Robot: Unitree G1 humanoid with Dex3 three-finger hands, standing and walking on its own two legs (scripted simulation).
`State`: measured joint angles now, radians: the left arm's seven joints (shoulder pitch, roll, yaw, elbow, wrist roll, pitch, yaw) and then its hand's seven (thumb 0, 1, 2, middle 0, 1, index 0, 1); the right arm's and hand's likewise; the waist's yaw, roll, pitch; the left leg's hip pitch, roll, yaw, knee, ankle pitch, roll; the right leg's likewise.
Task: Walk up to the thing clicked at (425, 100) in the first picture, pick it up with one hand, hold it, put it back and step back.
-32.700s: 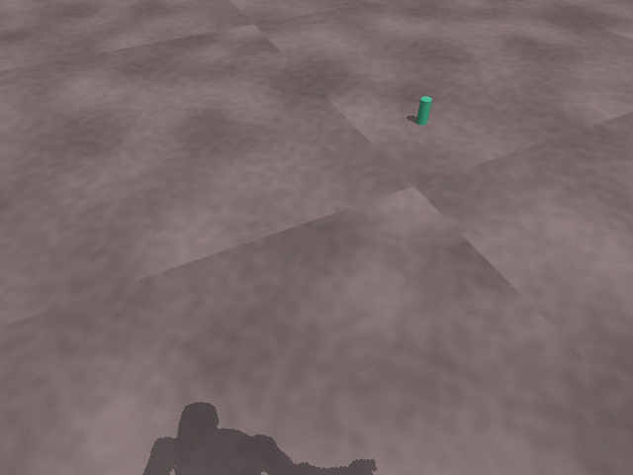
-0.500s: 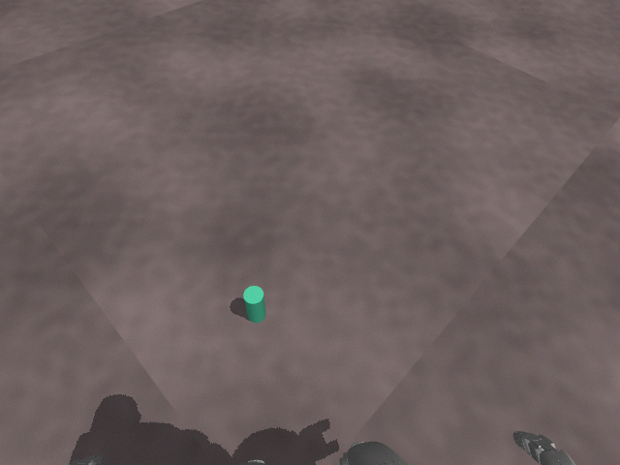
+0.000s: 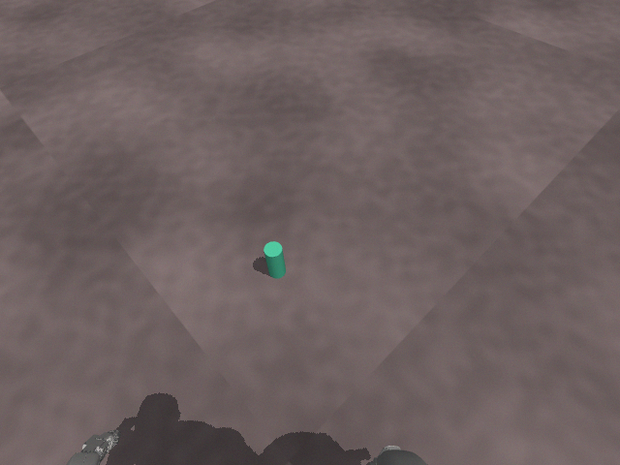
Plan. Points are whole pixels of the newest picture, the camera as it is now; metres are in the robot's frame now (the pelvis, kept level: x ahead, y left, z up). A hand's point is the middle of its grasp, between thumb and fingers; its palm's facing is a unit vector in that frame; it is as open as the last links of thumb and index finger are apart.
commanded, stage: step back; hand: left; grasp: from the side
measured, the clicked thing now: (275, 260) +0.82 +0.15 -0.68
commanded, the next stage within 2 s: stand in 1.56 s
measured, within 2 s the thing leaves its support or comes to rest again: neither
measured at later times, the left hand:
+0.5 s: hand out of the picture -0.12 +0.24 -0.13, palm faces -0.07 -0.91 -0.42, open 7.4 cm
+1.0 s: hand out of the picture -0.19 +0.24 -0.14, palm faces +0.03 -0.93 -0.38, open 7.4 cm
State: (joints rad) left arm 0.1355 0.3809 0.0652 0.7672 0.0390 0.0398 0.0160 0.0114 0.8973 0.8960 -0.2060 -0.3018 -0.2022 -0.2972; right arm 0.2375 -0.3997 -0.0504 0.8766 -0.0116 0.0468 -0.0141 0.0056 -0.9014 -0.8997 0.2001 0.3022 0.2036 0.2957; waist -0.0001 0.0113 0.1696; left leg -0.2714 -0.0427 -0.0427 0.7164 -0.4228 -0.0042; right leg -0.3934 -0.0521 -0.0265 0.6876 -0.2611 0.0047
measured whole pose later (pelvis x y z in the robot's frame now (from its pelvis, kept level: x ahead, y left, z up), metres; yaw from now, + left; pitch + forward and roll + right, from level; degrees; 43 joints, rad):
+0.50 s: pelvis -0.18 -0.03 +0.01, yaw -4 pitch -2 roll +2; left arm 0.23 0.36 0.06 0.89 0.05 0.04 0.00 0.01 0.90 0.90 -0.21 -0.30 -0.20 -0.30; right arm 0.12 -0.41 -0.05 0.84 0.00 0.06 -0.02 0.00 -0.90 -0.90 0.20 0.30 0.20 0.30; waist 0.04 0.02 0.14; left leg -0.55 -0.09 -0.15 1.08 -0.46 -0.01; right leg -0.28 -0.01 0.03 0.68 -0.37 -0.02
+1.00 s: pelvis -0.23 -0.03 +0.01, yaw +1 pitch -3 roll -1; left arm 0.24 0.37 0.06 0.99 0.04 -0.03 -0.02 0.01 0.90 0.90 -0.20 -0.30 -0.20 -0.30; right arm 0.21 -0.36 -0.04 0.99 -0.03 0.02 0.02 0.01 -0.90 -0.90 0.20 0.30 0.21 0.30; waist 0.02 0.03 0.05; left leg -0.28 0.00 -0.07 0.76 -0.48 0.01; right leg -0.26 0.01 -0.03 0.58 -0.28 -0.03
